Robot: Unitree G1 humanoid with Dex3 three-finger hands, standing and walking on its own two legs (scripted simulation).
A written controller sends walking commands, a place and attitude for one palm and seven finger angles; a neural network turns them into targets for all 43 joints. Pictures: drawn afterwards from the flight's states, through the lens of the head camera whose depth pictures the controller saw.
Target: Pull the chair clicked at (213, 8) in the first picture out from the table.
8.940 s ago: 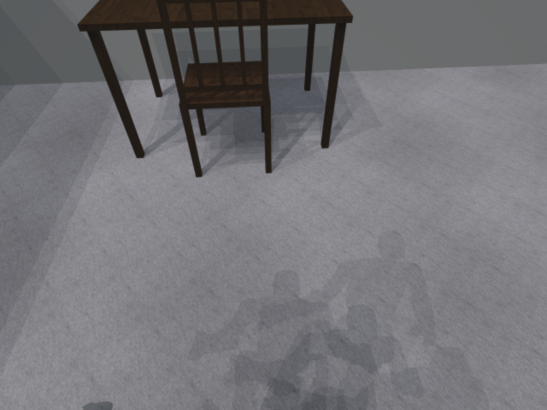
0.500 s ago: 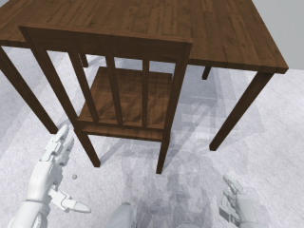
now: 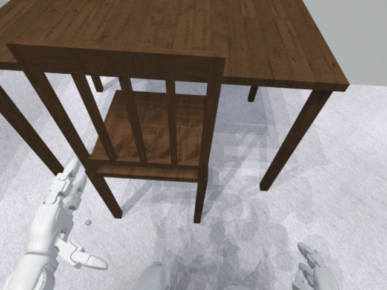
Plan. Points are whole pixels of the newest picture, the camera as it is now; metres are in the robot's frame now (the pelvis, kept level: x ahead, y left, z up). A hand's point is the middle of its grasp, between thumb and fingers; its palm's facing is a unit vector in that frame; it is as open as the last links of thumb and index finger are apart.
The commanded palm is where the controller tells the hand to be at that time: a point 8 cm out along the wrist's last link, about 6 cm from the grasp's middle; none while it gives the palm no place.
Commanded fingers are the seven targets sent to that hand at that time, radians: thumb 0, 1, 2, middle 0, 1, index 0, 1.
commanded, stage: raise the hand toward the chair's back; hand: left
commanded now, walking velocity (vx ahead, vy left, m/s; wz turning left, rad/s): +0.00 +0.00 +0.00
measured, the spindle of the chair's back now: (135, 125) +0.51 +0.17 +0.01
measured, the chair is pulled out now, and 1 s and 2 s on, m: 0.00 0.00 0.00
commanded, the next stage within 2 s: aim the fingers beside a spindle in 0.22 s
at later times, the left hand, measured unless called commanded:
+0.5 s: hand (99, 217) +0.25 +0.19 +0.04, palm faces -0.03 -1.00 -0.04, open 16.9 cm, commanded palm +0.24 +0.25 +0.04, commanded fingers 0.00 -0.50 0.30 -0.06 -0.08 -0.06 -0.08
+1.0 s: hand (114, 203) +0.29 +0.17 +0.02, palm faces -0.04 -1.00 -0.03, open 16.9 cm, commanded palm +0.28 +0.23 +0.02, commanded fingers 0.00 -0.50 0.30 -0.06 -0.08 -0.06 -0.08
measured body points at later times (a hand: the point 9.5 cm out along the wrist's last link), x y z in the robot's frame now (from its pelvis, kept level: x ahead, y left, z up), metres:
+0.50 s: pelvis +0.00 -0.01 +0.00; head +0.06 +0.00 +0.44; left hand +0.25 +0.24 +0.04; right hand +0.18 -0.25 -0.08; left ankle +0.08 +0.11 -0.66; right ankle -0.02 -0.13 -0.66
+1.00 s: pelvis +0.01 +0.00 -0.02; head +0.08 +0.01 +0.43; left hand +0.28 +0.23 +0.02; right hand +0.16 -0.25 -0.11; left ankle +0.08 +0.11 -0.66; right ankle -0.02 -0.13 -0.66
